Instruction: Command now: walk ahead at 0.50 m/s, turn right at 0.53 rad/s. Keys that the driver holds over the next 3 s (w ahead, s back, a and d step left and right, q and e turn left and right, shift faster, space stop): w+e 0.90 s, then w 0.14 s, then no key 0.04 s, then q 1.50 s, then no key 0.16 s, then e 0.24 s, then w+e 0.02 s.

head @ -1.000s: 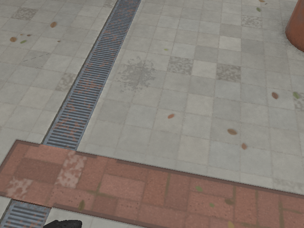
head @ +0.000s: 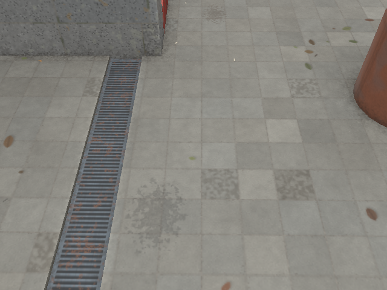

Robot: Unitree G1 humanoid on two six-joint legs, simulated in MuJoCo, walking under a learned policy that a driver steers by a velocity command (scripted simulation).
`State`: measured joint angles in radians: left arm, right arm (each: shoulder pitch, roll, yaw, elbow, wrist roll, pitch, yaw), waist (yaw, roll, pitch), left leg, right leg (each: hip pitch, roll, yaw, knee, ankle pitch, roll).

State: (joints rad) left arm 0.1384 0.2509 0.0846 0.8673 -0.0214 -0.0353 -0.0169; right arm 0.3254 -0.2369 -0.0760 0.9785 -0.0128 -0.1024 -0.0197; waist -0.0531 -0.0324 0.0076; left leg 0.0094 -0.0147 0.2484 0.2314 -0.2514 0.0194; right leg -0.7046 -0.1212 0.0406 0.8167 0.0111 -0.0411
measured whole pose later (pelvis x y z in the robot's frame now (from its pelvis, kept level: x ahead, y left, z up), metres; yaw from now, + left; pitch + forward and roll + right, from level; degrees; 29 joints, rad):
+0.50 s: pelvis +0.28 -0.07 +0.00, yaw -17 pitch +2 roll +1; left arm 0.33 0.25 0.08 0.81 -0.02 -0.06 0.01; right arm 0.02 -0.28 -0.07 0.77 -0.01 -0.11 -0.01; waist 0.06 0.04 0.03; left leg -0.67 0.09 -0.09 0.69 -0.01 -0.05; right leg -0.14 0.11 0.11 0.33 -0.22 -0.09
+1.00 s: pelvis +0.55 -0.13 +0.00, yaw -35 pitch +2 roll +2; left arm 0.16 0.30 0.08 0.67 -0.02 -0.03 -0.01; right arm 0.32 -0.27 -0.08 0.86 0.00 -0.10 0.01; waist -0.07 -0.04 0.03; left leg -0.07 -0.02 0.15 0.26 -0.22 0.02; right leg -0.70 -0.11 0.07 0.89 -0.11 -0.01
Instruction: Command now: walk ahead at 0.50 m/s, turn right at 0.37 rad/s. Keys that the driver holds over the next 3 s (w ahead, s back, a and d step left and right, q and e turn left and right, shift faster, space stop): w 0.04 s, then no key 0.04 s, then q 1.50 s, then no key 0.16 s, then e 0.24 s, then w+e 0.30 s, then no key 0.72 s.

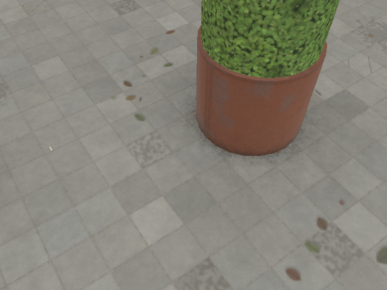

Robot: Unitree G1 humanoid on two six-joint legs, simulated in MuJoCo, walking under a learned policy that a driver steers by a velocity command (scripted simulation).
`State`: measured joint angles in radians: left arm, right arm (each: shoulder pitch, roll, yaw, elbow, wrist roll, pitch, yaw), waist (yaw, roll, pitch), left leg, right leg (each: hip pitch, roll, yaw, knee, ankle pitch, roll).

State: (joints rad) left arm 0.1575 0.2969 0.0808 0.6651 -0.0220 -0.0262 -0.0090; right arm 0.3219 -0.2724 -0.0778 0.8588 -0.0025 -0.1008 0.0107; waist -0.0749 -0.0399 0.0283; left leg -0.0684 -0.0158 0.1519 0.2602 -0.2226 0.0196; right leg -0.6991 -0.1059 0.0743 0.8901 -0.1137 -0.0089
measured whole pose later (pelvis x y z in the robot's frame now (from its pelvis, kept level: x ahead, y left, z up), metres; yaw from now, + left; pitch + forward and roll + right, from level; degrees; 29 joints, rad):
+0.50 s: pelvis +0.18 -0.05 +0.00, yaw +7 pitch +2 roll -1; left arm 0.14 0.25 0.06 0.78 0.02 -0.03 0.03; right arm 0.19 -0.29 -0.07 0.80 0.01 0.04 -0.02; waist 0.00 0.04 0.04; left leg -0.56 0.09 0.01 0.91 -0.29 -0.07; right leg -0.25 -0.03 -0.19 0.38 -0.16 -0.04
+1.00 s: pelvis +0.22 -0.01 +0.00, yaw +24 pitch +3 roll -2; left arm 0.07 0.30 0.08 0.80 -0.01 0.00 0.03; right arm 0.17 -0.32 -0.08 0.65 0.01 0.03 -0.03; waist -0.01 0.00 0.03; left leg -0.34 -0.07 -0.13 0.48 -0.19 0.05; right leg -0.45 0.02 0.09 0.75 -0.35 0.08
